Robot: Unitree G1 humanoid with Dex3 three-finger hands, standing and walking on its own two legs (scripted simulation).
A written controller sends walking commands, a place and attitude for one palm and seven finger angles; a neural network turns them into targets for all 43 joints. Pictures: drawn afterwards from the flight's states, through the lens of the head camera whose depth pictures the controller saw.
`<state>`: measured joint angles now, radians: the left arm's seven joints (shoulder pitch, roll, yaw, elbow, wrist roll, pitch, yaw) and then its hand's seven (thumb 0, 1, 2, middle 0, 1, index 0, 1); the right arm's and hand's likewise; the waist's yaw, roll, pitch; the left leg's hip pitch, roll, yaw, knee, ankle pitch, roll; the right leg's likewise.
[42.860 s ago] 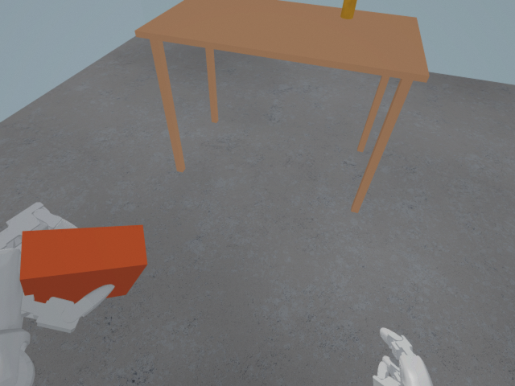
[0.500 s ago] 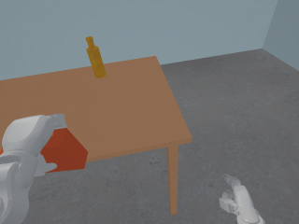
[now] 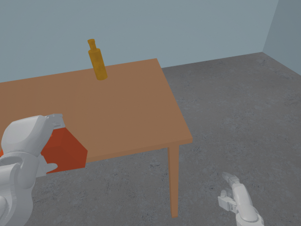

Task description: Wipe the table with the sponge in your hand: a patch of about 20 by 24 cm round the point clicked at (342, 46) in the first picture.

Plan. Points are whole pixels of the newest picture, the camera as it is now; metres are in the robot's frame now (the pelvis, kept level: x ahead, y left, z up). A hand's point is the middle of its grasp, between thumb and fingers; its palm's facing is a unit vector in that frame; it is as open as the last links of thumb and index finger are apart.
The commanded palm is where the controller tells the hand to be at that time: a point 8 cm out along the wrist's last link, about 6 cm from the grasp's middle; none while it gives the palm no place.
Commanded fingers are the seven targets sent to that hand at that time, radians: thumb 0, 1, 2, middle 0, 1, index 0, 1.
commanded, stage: step back with the hand held close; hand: left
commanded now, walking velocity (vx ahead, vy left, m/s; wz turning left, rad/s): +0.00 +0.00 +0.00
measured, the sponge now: (52, 156) +0.20 +0.29 +0.13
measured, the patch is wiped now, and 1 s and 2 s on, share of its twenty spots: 0.95 0.95 0.95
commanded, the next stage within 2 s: stop stepping back and stand still in 1.20 s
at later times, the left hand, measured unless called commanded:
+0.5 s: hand (58, 130) +0.21 +0.24 +0.22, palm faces +0.43 -0.78 -0.45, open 9.2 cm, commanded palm +0.15 +0.29 +0.23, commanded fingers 0.00 0.10 1.30 -1.20 -1.60 -1.20 -1.60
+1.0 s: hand (25, 184) +0.10 +0.23 +0.21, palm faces +0.44 -0.83 -0.33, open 9.2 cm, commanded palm +0.04 +0.28 +0.23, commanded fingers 0.00 0.10 1.30 -1.20 -1.60 -1.20 -1.60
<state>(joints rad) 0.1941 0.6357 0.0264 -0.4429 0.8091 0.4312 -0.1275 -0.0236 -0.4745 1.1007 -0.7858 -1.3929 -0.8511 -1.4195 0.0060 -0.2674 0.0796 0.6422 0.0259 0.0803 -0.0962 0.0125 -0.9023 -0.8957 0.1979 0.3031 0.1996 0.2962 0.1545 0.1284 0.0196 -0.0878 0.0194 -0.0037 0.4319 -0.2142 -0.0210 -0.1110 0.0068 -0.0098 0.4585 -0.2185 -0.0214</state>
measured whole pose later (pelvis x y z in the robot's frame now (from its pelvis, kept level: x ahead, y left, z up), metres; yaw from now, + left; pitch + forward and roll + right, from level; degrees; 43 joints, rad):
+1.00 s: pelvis -0.13 +0.00 -0.01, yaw -1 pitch +1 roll +0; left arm 0.32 0.34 0.32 -0.53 -0.04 -0.14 0.15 -0.03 -0.48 1.10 -0.79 -1.40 -0.85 -1.43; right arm 0.10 -0.17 0.02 0.64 0.00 -0.03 -0.07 0.01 -0.90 -0.90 0.20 0.30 0.20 0.30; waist 0.05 0.04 -0.04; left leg -0.51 0.01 -0.01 0.75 -0.32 -0.02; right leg -0.22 0.06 0.01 0.53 -0.33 -0.05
